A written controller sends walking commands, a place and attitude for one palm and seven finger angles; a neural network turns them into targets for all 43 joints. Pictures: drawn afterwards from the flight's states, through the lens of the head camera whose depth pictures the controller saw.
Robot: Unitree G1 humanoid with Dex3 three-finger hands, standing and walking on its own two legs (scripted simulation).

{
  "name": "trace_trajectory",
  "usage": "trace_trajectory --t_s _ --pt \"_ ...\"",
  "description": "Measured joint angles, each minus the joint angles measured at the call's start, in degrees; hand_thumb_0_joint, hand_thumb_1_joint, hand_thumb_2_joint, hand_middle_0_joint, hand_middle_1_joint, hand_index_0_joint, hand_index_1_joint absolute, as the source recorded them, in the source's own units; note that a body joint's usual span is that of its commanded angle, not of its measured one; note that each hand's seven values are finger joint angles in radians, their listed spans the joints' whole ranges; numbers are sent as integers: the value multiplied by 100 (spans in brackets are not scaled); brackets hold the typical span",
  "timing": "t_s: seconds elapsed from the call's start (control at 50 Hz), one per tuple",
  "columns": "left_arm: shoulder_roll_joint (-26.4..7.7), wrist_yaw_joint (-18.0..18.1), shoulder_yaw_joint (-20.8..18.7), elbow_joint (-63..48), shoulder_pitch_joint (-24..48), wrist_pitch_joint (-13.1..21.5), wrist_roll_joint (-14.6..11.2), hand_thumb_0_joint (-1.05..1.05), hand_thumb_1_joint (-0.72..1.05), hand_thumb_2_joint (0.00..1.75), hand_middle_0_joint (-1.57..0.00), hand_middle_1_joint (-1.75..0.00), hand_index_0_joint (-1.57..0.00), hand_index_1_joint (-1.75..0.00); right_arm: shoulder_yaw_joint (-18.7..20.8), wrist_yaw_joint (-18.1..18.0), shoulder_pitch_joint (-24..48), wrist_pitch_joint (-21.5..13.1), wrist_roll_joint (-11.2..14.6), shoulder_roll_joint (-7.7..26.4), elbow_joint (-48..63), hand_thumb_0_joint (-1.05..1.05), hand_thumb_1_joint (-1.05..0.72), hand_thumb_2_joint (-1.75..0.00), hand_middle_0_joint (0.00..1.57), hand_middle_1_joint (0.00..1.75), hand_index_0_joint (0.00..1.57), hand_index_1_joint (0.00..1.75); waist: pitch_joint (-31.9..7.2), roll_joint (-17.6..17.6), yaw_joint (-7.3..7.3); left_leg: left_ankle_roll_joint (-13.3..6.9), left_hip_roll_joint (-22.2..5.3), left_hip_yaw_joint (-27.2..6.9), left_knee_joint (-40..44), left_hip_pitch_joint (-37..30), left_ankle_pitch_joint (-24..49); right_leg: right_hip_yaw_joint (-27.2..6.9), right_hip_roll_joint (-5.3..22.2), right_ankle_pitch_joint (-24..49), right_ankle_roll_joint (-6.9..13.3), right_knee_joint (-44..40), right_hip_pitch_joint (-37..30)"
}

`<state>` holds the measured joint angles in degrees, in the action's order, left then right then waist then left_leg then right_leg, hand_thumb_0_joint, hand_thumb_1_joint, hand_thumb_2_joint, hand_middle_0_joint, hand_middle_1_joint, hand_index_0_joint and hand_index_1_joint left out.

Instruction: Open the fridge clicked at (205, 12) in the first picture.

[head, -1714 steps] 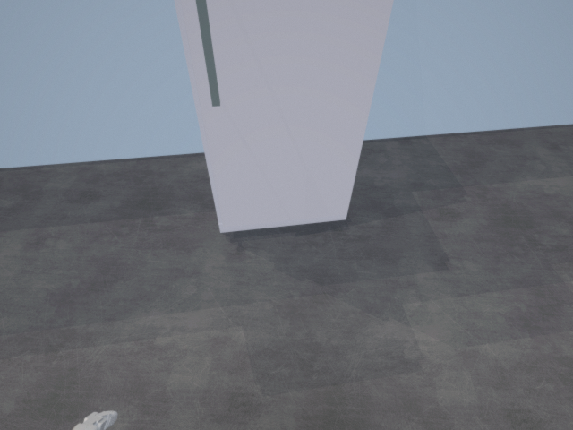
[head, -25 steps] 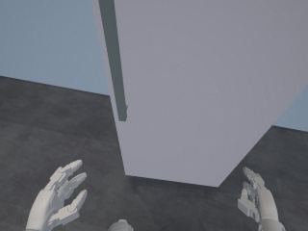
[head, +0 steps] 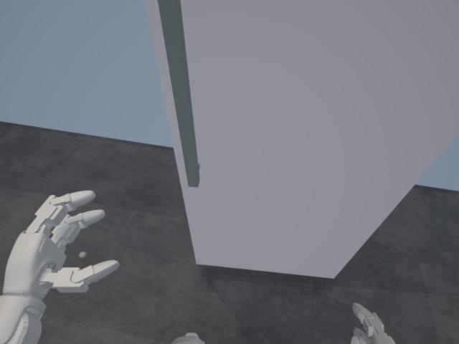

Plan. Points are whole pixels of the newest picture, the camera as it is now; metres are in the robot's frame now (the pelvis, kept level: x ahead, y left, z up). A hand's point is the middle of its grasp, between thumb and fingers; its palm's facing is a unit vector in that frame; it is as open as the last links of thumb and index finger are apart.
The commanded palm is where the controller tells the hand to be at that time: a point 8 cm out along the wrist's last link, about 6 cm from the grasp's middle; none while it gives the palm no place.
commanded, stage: raise the hand to about handle height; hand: left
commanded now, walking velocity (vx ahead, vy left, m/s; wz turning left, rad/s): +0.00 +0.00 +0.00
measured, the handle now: (185, 95) +0.48 +0.11 +0.19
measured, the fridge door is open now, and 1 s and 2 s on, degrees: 5 5 5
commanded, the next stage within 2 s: move the hooked fingers beside the handle in 1.18 s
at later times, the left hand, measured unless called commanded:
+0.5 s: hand (55, 216) +0.26 +0.26 +0.14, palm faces +0.00 -1.00 -0.08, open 13.9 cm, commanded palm +0.23 +0.32 +0.16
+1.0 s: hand (63, 188) +0.29 +0.25 +0.17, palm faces +0.02 -1.00 -0.05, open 14.0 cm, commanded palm +0.26 +0.30 +0.18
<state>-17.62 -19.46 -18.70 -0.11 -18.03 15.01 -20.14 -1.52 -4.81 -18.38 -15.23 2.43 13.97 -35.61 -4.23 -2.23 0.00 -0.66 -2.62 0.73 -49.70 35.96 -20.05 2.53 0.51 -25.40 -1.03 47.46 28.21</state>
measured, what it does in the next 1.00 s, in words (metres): stands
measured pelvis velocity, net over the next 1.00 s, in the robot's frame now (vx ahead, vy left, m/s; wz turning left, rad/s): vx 0.02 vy -0.02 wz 0.00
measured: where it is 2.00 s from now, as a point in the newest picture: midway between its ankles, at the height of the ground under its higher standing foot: outside the picture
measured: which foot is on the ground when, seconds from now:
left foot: down 0.00-1.00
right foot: down 0.00-1.00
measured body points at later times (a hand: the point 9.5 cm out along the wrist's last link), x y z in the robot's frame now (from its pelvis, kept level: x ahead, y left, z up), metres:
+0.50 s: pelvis +0.01 +0.00 +0.02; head +0.01 +0.00 +0.47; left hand +0.25 +0.32 +0.15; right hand +0.20 -0.21 -0.04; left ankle +0.05 +0.11 -0.70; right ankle -0.01 -0.13 -0.70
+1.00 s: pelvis +0.02 -0.02 +0.03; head +0.01 -0.03 +0.48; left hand +0.28 +0.31 +0.17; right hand +0.18 -0.27 -0.04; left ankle +0.05 +0.11 -0.70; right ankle -0.01 -0.13 -0.70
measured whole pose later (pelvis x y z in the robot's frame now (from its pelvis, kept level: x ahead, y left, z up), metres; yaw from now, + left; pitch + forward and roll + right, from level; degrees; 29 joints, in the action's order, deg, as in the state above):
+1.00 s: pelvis +0.02 -0.02 +0.03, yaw +0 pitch +0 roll -1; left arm -24.8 -29.3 -26.3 13.2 1.5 1.7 -20.9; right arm -2.8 -6.5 -15.1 -14.9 4.1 16.6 -35.8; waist -2.0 -2.5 1.3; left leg 0.7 -2.8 1.0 -34.7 20.3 -14.8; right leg 2.6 -0.2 -20.2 0.3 33.0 13.2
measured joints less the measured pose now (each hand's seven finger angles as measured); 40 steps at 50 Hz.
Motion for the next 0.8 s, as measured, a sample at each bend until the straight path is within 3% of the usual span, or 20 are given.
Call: trace_trajectory --t_s 0.14,0.3,0.46,0.62,0.8 --pt "-172 -360 256 165 329 -374 141 0 -14 45 -28 -96 -27 -97 21 -114 253 -145 61 216 -30 1 -91 -90 20 30 20 30 91 10 42 -71 67 5 188 -234 70 8 57 110 -64 -263 -275" --pt "-398 -287 -192 253 891 -638 -56 0 -32 37 -29 -108 -29 -109 -140 -132 472 -175 90 73 178 1 -91 -90 20 30 20 30 85 62 125 -61 78 7 574 -742 185 17 54 268 -58 -715 -808" --pt "-572 -632 -203 661 1363 -1331 59 -1 -45 32 -30 -117 -29 -118 -308 -163 570 -63 120 60 227 1 -91 -90 20 30 20 30 189 -56 234 -56 109 -9 934 -1072 351 45 69 425 -52 -1071 -1141" --pt "-779 -759 -604 893 1849 -1264 -49 -1 -49 30 -30 -119 -30 -120 -372 -209 471 -3 125 42 42 1 -90 -90 21 30 20 30 280 -47 245 16 84 -43 1259 -1390 484 80 29 535 15 -1365 -1446" --pt "-1025 -1127 -668 1564 2214 -1610 -75 -1 -50 30 -30 -119 -30 -120 -279 -197 371 66 190 234 -35 1 -91 -90 20 30 20 30 243 -141 153 71 57 -27 1499 -1489 592 64 0 591 69 -1495 -1478"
